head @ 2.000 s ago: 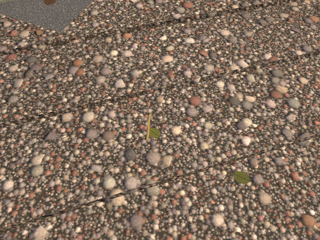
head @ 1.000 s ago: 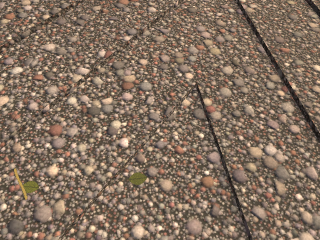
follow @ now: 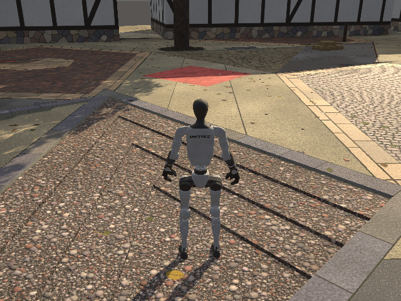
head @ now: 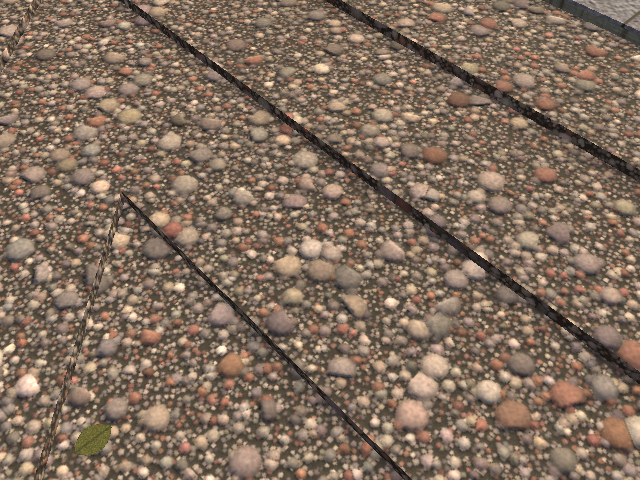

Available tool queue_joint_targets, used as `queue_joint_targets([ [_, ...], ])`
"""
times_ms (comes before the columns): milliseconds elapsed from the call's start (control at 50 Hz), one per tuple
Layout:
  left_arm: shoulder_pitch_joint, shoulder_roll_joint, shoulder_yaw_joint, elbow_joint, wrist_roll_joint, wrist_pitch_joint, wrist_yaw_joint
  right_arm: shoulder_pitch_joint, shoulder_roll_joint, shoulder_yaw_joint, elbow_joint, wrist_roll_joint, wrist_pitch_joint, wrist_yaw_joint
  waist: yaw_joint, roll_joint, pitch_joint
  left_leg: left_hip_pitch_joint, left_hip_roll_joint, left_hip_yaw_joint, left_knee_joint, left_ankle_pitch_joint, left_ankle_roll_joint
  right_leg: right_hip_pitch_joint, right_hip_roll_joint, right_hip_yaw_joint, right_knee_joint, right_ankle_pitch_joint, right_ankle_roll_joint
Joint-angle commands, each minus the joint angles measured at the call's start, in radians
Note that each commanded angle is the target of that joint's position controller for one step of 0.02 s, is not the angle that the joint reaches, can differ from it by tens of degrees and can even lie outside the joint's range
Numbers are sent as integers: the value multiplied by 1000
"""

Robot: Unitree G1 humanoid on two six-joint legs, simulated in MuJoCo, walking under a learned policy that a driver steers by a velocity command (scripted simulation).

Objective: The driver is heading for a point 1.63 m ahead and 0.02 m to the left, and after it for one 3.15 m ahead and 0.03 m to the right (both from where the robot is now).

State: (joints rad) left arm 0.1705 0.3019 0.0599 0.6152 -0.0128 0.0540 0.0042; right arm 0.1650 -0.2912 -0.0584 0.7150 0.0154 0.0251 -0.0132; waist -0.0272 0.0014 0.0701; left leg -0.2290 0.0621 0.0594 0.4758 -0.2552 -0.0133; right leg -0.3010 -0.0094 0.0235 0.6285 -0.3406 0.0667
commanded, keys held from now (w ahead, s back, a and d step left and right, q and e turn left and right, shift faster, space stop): no key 0.36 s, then w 0.64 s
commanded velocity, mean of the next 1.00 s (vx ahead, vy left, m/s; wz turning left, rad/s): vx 0.21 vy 0.00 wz -0.06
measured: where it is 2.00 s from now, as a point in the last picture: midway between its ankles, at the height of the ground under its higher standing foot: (317, 335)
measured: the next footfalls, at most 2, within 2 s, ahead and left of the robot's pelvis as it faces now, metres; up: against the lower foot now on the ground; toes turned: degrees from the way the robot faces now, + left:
right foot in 0.02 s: +0.04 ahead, -0.13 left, +0.00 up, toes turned +0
left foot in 0.32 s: +0.03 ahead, +0.12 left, +0.00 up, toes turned -2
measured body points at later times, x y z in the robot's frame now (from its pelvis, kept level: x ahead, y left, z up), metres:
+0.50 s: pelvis +0.01 -0.01 -0.01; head +0.01 -0.01 +0.44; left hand +0.15 +0.24 -0.12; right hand +0.09 -0.29 -0.12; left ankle -0.01 +0.12 -0.74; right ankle -0.01 -0.13 -0.74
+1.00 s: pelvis +0.20 +0.01 -0.02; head +0.23 +0.01 +0.43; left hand +0.15 +0.29 -0.15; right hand +0.45 -0.21 -0.07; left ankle +0.34 +0.11 -0.74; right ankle +0.00 -0.13 -0.74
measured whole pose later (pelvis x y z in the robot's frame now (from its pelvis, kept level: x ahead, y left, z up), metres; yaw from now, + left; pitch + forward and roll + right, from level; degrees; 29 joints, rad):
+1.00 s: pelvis +0.20 +0.01 -0.02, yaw -2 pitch +2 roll -1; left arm 0.49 0.29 0.05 0.89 -0.02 -0.06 0.01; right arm 0.01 -0.27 -0.01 0.60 0.02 -0.08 0.04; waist 0.09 0.01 0.04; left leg -0.53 0.01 0.03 0.55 -0.06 0.06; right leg 0.15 -0.03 0.02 0.28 -0.44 0.03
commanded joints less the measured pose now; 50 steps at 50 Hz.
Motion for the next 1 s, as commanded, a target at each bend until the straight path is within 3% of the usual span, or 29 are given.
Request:
queue_joint_targets([
  [20,65,115,31,-44,8,-13,3,25,-132,-23,-25,10,-23,6,33,108,-151,5,151,-125,-14,291,117,249,-4,10,-309,284,-67],
  [40,87,183,39,-59,15,-11,16,46,-66,2,-37,-40,-34,15,6,-110,-212,-119,68,-40,158,8,18,389,-206,248,-290,585,-123],
  [60,28,171,28,-58,42,-21,11,2,-55,8,-65,-39,-35,9,2,-251,-178,-167,4,-32,192,-294,-34,239,-323,341,-275,572,-286],
  [80,-1,121,17,-69,47,-39,2,-41,-118,-7,-63,-28,-27,-2,40,-184,-145,-166,16,-66,278,-322,-57,198,-294,332,-303,469,-329],
  [100,-12,94,6,-49,51,-53,0,-48,-127,-14,-58,-20,-23,-2,34,-189,-128,-182,16,-85,322,-307,-61,189,-265,299,-311,441,-310],
  [140,-44,110,9,-31,33,-70,0,-15,-134,-24,-30,-23,-9,-11,26,-174,-104,-201,20,-106,363,-260,-77,187,-231,256,-299,472,-276],
  [180,-58,91,1,-13,30,-73,3,25,-108,-19,-9,-20,-6,-8,7,-145,-118,-141,14,-100,365,-219,-88,155,-203,200,-275,581,-270],
  [260,-73,71,-5,15,26,-62,1,15,-73,-4,0,-12,-7,-6,22,-137,-125,-54,-1,-71,167,-136,-83,155,-178,185,-248,540,-268],
  [300,-78,57,-10,37,16,-59,-2,45,-68,2,15,-21,-11,-5,-7,-107,-122,60,-9,-63,-57,98,-62,120,-148,175,-239,411,-227],
  [320,-43,47,-13,53,22,-65,-3,46,-99,-1,15,-34,-13,-8,7,-65,-130,128,20,-102,-75,253,-46,90,-119,168,-239,299,-182],
  [340,-12,52,-12,63,36,-71,-8,42,-157,-11,7,-32,-12,-12,43,15,-115,140,58,-127,-53,335,-16,62,-70,136,-230,180,-144],
  [360,-3,52,-10,70,35,-69,-7,27,-172,-19,25,-20,-13,-8,58,83,-94,58,43,-112,-30,184,21,90,-22,84,-244,123,-112],
  [380,-45,73,-8,79,33,-64,-1,31,-127,-10,22,-19,-17,-3,19,46,-86,19,21,-103,-57,17,30,112,-2,62,-214,27,-96],
  [460,-34,61,1,79,9,-58,15,65,-102,-1,31,-15,-46,-16,21,70,26,-95,15,-142,-84,-423,68,-24,18,52,-146,-311,-141],
  [500,-28,37,-1,79,2,-88,6,109,-116,-4,34,-6,-67,-17,11,91,43,-76,65,-232,-114,-479,112,-77,22,35,-87,-278,-144],
  [560,-28,4,-4,78,-12,-134,-15,145,-168,-17,34,5,-75,-13,20,188,44,-18,214,-455,-232,-502,206,-108,42,-49,24,-112,-137],
  [580,-12,12,-2,87,-15,-142,-20,125,-165,-15,23,9,-73,-10,33,185,55,-42,214,-448,-229,-444,207,-64,35,-47,-30,-101,-151],
  [620,107,47,13,144,-12,-152,-28,22,-122,-1,-26,10,-73,-4,98,116,37,-131,108,-277,-105,-205,134,134,18,6,-173,-48,-181],
  [640,200,113,34,179,-12,-155,-28,-18,-79,12,-59,5,-87,-2,118,-39,3,-227,-5,-120,130,-22,68,265,-70,189,-249,-17,-224],
  [660,302,208,62,197,-13,-153,-35,-35,-82,13,-96,-2,-111,-5,150,-241,-43,-420,-90,-22,402,-11,14,460,-229,465,-336,123,-316],
  [680,341,177,53,197,-1,-155,-35,-45,-110,4,-103,8,-125,-8,163,-233,-40,-597,-88,-91,606,-303,9,534,-336,610,-372,255,-397],
  [700,332,139,39,201,6,-159,-32,-25,-110,0,-101,28,-129,-1,131,-135,-17,-692,-43,-133,719,-317,33,563,-351,572,-349,277,-401],
  [740,307,97,22,200,6,-151,-24,-59,-69,12,-110,25,-129,20,109,-58,14,-785,20,-120,718,-199,64,564,-314,422,-378,301,-348],
  [780,273,59,4,200,7,-131,-14,-94,-42,19,-128,11,-127,46,91,-82,25,-706,48,-85,589,-97,53,472,-254,291,-435,353,-293],
  [840,216,101,8,183,-4,-122,9,-152,17,45,-158,-2,-128,77,84,-89,19,-438,4,-15,305,110,14,253,-162,117,-486,367,-253],
  [880,242,157,23,190,-6,-131,14,-179,-15,36,-170,4,-125,76,87,-109,17,-290,-31,-4,185,203,8,193,-180,106,-525,349,-246],
  [940,245,169,30,205,-15,-134,9,-162,-82,11,-176,12,-117,60,50,-118,24,-237,-44,-33,99,232,51,269,-228,94,-472,497,-215],
  [960,241,175,33,207,-12,-131,8,-122,-103,0,-168,8,-115,53,21,-120,-11,-180,-61,-22,87,219,72,299,-225,75,-398,652,-198],
  [1000,246,161,29,203,1,-119,11,114,-152,-36,-99,6,-102,35,-99,-99,-166,141,-97,13,86,196,121,227,-163,15,-78,842,-154],
])
Over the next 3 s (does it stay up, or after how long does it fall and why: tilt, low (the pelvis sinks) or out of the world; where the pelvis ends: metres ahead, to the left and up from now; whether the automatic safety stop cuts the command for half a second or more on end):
stays up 1.21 0.07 0.04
